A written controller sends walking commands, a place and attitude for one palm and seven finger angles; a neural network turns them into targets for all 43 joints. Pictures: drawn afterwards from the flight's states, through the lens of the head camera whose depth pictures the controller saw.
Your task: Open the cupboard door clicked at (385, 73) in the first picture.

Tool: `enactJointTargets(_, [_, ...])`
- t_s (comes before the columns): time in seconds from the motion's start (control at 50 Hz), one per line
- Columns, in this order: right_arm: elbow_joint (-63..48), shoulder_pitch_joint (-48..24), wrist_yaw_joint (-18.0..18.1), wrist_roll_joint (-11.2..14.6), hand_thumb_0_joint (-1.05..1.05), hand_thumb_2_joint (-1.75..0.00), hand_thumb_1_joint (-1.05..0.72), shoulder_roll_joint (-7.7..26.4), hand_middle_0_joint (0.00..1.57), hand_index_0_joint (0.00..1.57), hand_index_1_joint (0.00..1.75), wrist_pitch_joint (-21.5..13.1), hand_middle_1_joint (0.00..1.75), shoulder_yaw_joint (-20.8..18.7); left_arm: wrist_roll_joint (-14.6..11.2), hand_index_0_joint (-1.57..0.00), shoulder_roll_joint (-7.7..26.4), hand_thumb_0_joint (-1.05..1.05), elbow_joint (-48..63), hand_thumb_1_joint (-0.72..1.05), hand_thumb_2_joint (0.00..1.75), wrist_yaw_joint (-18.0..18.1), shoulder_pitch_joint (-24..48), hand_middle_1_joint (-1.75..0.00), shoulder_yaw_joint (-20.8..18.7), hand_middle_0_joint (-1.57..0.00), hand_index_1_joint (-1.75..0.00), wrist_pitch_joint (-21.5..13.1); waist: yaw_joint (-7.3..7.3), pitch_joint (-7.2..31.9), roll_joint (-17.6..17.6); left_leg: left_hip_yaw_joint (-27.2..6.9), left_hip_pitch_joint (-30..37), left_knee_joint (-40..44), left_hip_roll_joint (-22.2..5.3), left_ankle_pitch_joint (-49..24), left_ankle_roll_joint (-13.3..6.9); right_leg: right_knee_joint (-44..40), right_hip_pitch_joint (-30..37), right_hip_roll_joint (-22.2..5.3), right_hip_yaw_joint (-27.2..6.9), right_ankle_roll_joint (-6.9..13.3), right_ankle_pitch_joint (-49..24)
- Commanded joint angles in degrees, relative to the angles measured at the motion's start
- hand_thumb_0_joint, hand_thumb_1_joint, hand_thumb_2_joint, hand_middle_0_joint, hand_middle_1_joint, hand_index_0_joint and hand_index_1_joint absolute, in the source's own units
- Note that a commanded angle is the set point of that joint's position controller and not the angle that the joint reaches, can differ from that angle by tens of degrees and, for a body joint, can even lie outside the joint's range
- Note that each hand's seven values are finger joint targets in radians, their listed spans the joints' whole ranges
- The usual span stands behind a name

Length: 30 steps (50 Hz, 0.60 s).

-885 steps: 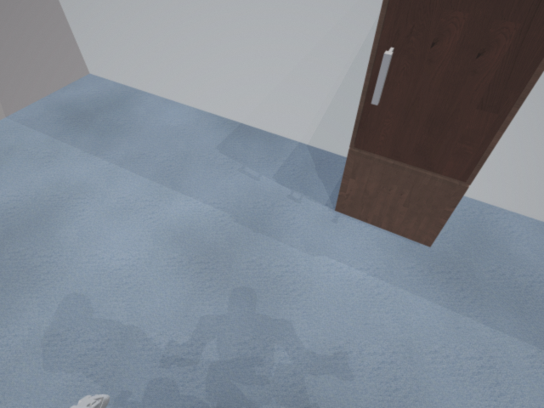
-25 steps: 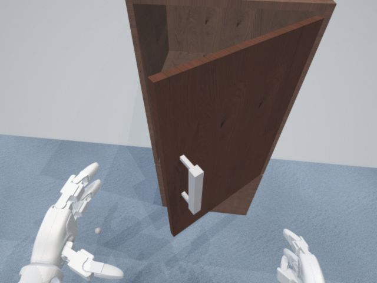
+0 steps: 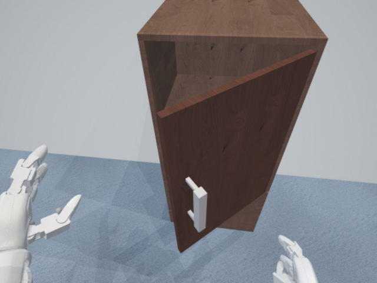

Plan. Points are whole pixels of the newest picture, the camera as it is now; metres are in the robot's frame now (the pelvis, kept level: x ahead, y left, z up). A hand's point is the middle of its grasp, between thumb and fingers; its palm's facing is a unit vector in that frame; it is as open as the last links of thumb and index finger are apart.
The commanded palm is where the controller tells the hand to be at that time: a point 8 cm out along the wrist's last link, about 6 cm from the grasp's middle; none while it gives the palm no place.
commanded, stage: draw the hand back to the body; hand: left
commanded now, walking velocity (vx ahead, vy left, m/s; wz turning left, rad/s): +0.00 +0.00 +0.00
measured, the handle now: (195, 205) +0.31 +0.03 -0.03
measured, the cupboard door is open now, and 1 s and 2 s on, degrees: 43 43 43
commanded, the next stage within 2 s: step back with the hand held close in 0.50 s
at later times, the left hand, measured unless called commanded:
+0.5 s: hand (46, 205) +0.18 +0.25 +0.16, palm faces +0.46 -0.79 -0.40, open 7.5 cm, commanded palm +0.13 +0.29 +0.18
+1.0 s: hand (32, 223) +0.15 +0.26 +0.16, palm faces +0.36 -0.78 -0.51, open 7.4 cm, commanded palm +0.10 +0.30 +0.18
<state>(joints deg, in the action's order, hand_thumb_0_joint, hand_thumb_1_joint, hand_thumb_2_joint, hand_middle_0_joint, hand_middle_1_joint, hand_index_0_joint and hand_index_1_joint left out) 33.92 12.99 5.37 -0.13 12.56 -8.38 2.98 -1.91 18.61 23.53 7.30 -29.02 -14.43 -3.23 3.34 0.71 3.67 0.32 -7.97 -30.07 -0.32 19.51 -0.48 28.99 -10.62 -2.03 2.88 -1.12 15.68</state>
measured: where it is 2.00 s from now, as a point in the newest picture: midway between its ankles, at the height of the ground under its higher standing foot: outside the picture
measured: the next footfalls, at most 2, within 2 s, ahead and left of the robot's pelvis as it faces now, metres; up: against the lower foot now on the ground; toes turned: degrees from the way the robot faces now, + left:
right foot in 1.70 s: -0.12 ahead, -0.11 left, +0.00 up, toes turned +9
left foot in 1.90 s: -0.12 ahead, +0.09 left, +0.00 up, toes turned +2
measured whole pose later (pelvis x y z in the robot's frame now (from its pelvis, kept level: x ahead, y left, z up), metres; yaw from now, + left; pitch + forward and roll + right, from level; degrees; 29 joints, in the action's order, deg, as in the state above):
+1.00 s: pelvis -0.05 +0.00 +0.01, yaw -1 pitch -1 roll +0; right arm 32.7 9.9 5.1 0.2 14.1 -1.7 -0.9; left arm -2.0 23.4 26.7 7.3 -32.0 -22.4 -8.8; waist 0.3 -2.3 1.1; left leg 1.6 -12.7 -26.6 -0.3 13.0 -0.7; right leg 24.0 -15.1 -1.9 1.6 -1.2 7.9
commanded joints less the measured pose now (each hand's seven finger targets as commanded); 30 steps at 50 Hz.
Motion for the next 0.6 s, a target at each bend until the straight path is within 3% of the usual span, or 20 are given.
enactJointTargets(0.0, [-8.2, -7.7, 0.4, -0.1, 0.0, -0.9, -0.9, 5.8, 0.2, 0.2, 0.3, -3.5, 0.3, -2.8, -0.3, -0.19, 10.3, 0.0, 13.4, 0.73, 0.82, 0.7, 5.8, -0.3, -9.7, -0.19, -0.3, -4.4, 0.54, 3.6, 1.0, 0.4, -1.6, 7.4, -0.7, -20.4, 0.2, -4.9, 6.6, 1.5, 0.7, 1.8, -14.0])
enactJointTargets(0.1, [-7.1, -8.4, 0.2, -0.2, 0.0, -0.9, -0.9, 5.9, 0.2, 0.2, 0.3, -3.3, 0.3, -3.3, -0.8, -0.2, 12.0, 0.0, 12.5, 0.9, 0.9, 0.8, 7.5, -0.3, -13.2, -0.2, -0.3, -4.8, 0.8, 3.1, 0.3, 1.0, 0.1, 8.2, -0.7, -21.4, 0.0, -6.6, 7.5, 1.7, 0.5, 1.7, -15.7])
enactJointTargets(0.12, [-6.6, -8.4, 0.1, -0.2, 0.0, -0.9, -0.9, 5.7, 0.2, 0.2, 0.3, -3.0, 0.3, -3.3, -0.9, -0.2, 9.9, 0.0, 9.7, 0.9, 0.9, 0.4, 6.2, -0.3, -11.7, -0.2, -0.3, -4.6, 0.53, 1.1, -0.6, 1.3, -0.2, 8.4, -0.6, -20.6, -0.1, -7.0, 6.5, 1.8, 0.6, 1.5, -15.4])
enactJointTargets(0.16, [-6.8, -8.4, -0.2, -0.1, 0.0, -0.9, -0.9, 6.1, 0.2, 0.2, 0.3, -2.6, 0.3, -3.7, -1.0, -0.2, 8.6, 0.0, 9.0, 0.9, 0.9, 0.0, 6.4, -0.3, -10.2, -0.2, -0.3, -4.4, 0.33, 0.7, -1.9, 1.3, 0.0, 9.0, -0.7, -19.4, -0.3, -7.7, 6.5, 1.8, 0.6, 1.4, -14.3])
enactJointTargets(0.3, [-6.7, -9.3, -0.1, -0.4, 0.0, -0.9, -0.9, 6.1, 0.2, 0.2, 0.3, -2.6, 0.3, -3.9, -0.5, -0.2, 11.3, 0.0, 12.4, 0.9, 0.9, 0.3, 7.2, -0.3, -12.0, -0.2, -0.3, -5.0, 1.05, 4.3, 0.6, 1.2, 1.5, 9.5, -0.4, -21.1, -0.2, -7.6, 9.1, 1.7, 0.1, 1.6, -15.9])
enactJointTargets(0.34, [-6.6, -9.5, -0.2, -0.3, 0.0, -0.9, -0.9, 5.8, 0.2, 0.2, 0.3, -2.6, 0.3, -3.8, -0.6, -0.2, 11.2, 0.0, 12.1, 0.9, 0.9, 0.3, 7.2, -0.3, -11.9, -0.2, -0.3, -5.0, 0.93, 2.7, -1.2, 1.2, 1.1, 9.7, -0.3, -19.7, -0.3, -8.3, 8.4, 2.0, 0.2, 1.5, -15.0])
enactJointTargets(0.4, [-6.2, -9.7, 0.0, -0.3, 0.0, -0.9, -0.9, 5.7, 0.2, 0.2, 0.3, -2.8, 0.3, -3.7, -0.5, -0.2, 11.4, 0.0, 12.3, 0.9, 0.9, 0.4, 8.1, -0.3, -12.1, -0.2, -0.3, -5.2, 0.86, 1.9, 1.7, 1.3, 1.3, 10.0, -0.2, -18.8, -0.2, -8.7, 8.1, 1.8, 0.0, 1.7, -14.2])
enactJointTargets(0.44, [-6.1, -9.6, 0.0, -0.3, 0.0, -0.9, -0.9, 5.7, 0.2, 0.2, 0.3, -2.9, 0.3, -3.9, -0.6, -0.2, 11.0, 0.0, 11.4, 0.9, 0.9, 0.3, 7.5, -0.3, -11.8, -0.2, -0.3, -5.2, 0.84, 1.7, 0.2, 1.4, 1.6, 10.1, -0.3, -18.3, -0.2, -9.0, 7.7, 2.0, 0.0, 1.6, -13.7])
enactJointTargets(0.48, [-5.8, -9.8, 0.0, -0.4, 0.0, -0.9, -0.9, 5.9, 0.2, 0.2, 0.3, -3.1, 0.3, -3.8, -0.4, -0.2, 10.9, 0.0, 10.9, 0.9, 0.9, 0.3, 7.9, -0.3, -11.6, -0.2, -0.3, -5.2, 0.87, 0.9, 0.8, 1.2, 1.5, 10.4, -0.3, -17.8, -0.1, -9.5, 7.5, 2.1, 0.1, 1.7, -13.0])
enactJointTargets(0.52, [-5.8, -9.8, -0.1, -0.3, 0.0, -0.9, -0.9, 5.7, 0.2, 0.2, 0.3, -3.0, 0.3, -3.9, -0.7, -0.2, 10.1, 0.0, 9.7, 0.9, 0.9, 0.2, 7.1, -0.3, -11.2, -0.2, -0.3, -5.1, 0.82, 0.5, -1.5, 1.3, 1.4, 10.6, -0.4, -16.9, -0.3, -9.7, 7.3, 2.1, 0.0, 1.4, -12.4])
enactJointTargets(0.58, [-5.7, -10.2, 0.0, -0.2, 0.0, -0.9, -0.9, 5.9, 0.2, 0.2, 0.3, -3.1, 0.3, -4.1, -0.5, -0.2, 10.8, 0.0, 10.4, 0.9, 0.9, 0.1, 8.8, -0.3, -11.2, -0.2, -0.3, -5.4, 0.72, 0.0, 0.2, 1.4, 1.6, 10.9, -0.3, -14.8, -0.3, -10.5, 6.7, 2.2, -0.3, 1.5, -10.2])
